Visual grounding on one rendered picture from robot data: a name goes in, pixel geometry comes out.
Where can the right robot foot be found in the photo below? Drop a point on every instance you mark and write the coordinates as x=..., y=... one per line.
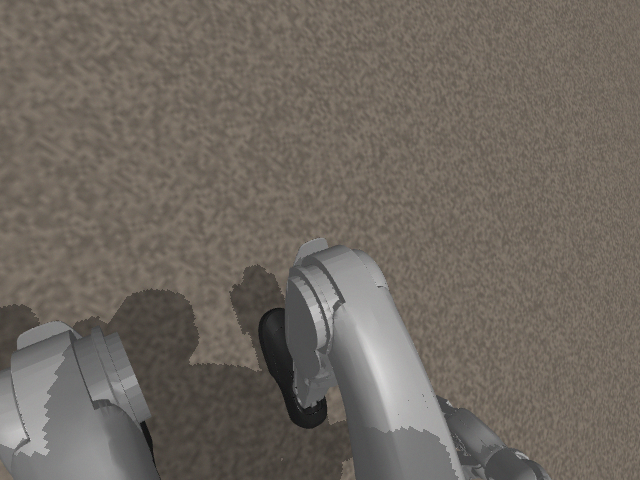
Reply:
x=280, y=365

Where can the right robot hand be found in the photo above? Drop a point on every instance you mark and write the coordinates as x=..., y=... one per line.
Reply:
x=472, y=436

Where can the left robot foot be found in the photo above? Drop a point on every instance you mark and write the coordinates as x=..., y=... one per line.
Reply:
x=148, y=439

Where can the right robot arm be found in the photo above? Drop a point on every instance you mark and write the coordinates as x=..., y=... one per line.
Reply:
x=512, y=464

